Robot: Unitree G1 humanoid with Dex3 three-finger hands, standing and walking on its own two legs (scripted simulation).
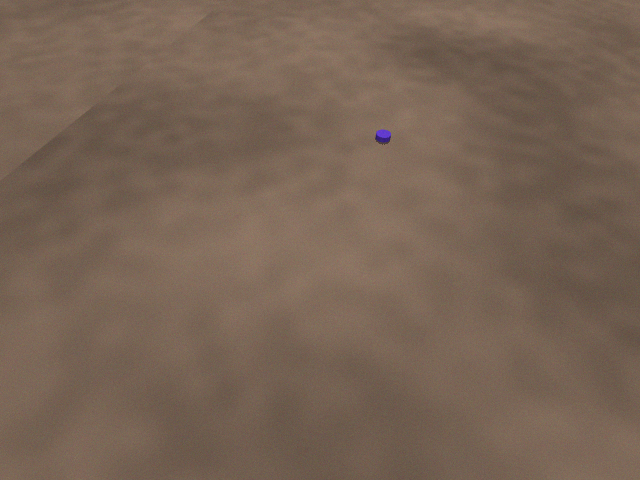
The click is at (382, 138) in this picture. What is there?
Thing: low tin
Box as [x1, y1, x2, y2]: [376, 130, 390, 142]
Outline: 376,132 377,140 383,142 389,140 390,133 387,130 378,130
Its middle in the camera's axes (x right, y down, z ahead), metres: +0.36 -0.59 +2.19
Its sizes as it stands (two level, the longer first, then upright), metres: 0.083 0.083 0.030
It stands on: the floor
